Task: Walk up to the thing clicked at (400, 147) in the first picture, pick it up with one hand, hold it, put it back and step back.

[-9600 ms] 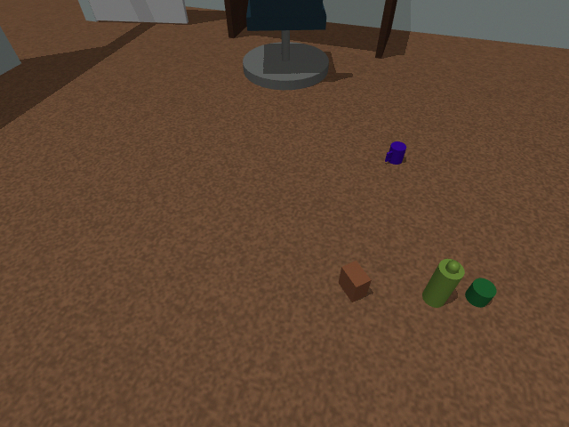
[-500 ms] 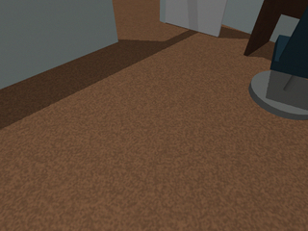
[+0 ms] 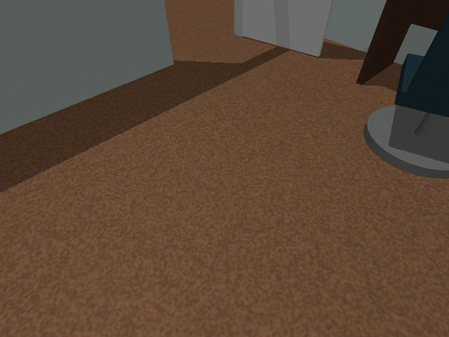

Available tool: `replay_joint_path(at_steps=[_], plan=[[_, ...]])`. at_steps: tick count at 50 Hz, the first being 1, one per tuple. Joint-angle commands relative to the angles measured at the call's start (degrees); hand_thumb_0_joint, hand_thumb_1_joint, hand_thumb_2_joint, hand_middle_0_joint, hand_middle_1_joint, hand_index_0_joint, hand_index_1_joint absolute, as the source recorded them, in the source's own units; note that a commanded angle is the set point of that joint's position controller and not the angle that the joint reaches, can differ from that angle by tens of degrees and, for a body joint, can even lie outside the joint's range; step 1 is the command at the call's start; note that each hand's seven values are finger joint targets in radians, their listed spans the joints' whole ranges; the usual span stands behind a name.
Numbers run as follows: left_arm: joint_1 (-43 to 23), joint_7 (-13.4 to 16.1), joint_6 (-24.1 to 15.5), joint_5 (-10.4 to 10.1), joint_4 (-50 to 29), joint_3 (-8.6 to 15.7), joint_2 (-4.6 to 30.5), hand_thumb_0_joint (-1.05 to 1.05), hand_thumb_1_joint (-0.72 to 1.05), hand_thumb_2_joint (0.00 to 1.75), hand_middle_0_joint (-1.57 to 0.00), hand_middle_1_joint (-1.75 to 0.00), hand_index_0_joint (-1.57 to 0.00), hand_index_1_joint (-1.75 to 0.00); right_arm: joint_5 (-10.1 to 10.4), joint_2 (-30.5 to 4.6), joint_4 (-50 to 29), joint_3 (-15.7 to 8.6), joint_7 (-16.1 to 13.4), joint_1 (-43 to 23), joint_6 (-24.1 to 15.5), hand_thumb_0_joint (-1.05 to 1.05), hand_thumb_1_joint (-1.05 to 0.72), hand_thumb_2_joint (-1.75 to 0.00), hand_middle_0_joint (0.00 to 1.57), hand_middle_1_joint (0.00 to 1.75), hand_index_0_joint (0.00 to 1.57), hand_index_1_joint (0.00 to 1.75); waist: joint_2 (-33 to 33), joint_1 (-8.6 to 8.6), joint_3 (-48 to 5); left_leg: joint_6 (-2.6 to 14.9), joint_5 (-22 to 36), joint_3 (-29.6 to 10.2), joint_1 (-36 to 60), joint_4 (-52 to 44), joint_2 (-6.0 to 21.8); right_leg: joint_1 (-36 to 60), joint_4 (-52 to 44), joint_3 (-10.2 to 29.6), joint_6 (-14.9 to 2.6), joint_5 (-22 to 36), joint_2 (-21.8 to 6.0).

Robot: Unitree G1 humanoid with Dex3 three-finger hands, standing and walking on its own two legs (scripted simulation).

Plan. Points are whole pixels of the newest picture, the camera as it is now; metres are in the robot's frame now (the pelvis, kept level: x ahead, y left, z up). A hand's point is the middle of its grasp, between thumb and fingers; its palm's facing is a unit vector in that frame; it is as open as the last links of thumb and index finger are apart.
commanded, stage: stand
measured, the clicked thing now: out of the picture +0.21 -1.23 -0.74
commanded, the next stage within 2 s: walk up in 1.70 s
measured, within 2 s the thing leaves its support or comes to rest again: neither
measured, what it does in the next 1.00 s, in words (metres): stands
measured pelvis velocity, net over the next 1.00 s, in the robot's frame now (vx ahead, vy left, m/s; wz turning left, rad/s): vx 0.01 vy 0.00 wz -0.01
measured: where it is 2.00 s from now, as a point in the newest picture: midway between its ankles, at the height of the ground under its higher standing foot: outside the picture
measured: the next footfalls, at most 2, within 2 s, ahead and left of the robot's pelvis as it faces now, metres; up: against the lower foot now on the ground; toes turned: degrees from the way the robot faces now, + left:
left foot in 1.96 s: +0.14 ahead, +0.16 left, +0.00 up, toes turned +5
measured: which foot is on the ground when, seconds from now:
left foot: down 0.00-1.00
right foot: down 0.00-1.00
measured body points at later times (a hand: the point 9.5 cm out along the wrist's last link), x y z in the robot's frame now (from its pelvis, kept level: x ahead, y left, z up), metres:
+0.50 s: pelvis +0.00 +0.00 +0.00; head +0.00 -0.01 +0.45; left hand +0.07 +0.30 -0.13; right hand +0.07 -0.31 -0.14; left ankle -0.01 +0.14 -0.75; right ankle +0.00 -0.12 -0.75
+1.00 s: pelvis +0.01 +0.00 +0.00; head +0.01 -0.01 +0.45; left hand +0.09 +0.30 -0.13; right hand +0.08 -0.31 -0.14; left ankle -0.01 +0.14 -0.75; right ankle +0.00 -0.12 -0.75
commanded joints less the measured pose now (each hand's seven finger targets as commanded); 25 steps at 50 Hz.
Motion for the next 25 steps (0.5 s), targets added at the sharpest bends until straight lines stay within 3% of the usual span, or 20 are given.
replay_joint_path(at_steps=[1,9,20,25], plan=[[-2.8,0.7,-1.3,0.1,-3.7,2.0,12.6,0.0,0.9,0.9,-0.2,-0.3,-0.2,-0.3,0.2,-12.1,-3.5,-2.0,-0.8,-2.7,-1.0,0.0,-0.9,-0.9,0.2,0.3,0.2,0.3,-1.3,-0.05,-4.0,2.1,9.5,-4.0,-1.1,-2.3,5.7,2.0,-2.9,5.5,-1.06,8.0,-6.7],[-2.1,0.6,-1.1,0.2,-3.8,2.0,12.8,0.0,0.9,0.9,-0.2,-0.3,-0.2,-0.3,0.2,-12.2,-3.7,-1.7,-0.8,-3.0,-1.1,0.0,-0.9,-0.9,0.2,0.3,0.2,0.3,-0.2,0.31,-3.9,2.24,10.0,-4.0,-0.7,-2.7,5.9,1.7,-2.4,5.5,-1.27,8.5,-6.6],[-1.9,0.5,-1.0,0.2,-4.0,2.0,13.1,0.0,0.9,0.9,-0.2,-0.3,-0.2,-0.3,0.0,-12.2,-3.5,-1.7,-0.8,-1.7,-1.0,0.0,-0.9,-0.9,0.2,0.3,0.2,0.3,-0.2,0.16,-2.9,2.36,4.2,-3.7,-2.2,-3.3,5.5,0.5,-3.6,6.5,-1.19,2.5,-6.6],[-1.8,0.6,-1.1,0.3,-4.1,1.9,13.2,0.0,0.9,0.9,-0.2,-0.3,-0.2,-0.3,0.0,-11.9,-3.5,-1.7,-0.7,-1.2,-1.0,0.0,-0.9,-0.9,0.2,0.3,0.2,0.3,-1.7,0.22,-2.6,2.46,5.1,-3.9,-2.2,-3.2,5.5,0.1,-3.3,6.4,-1.28,2.7,-6.5]])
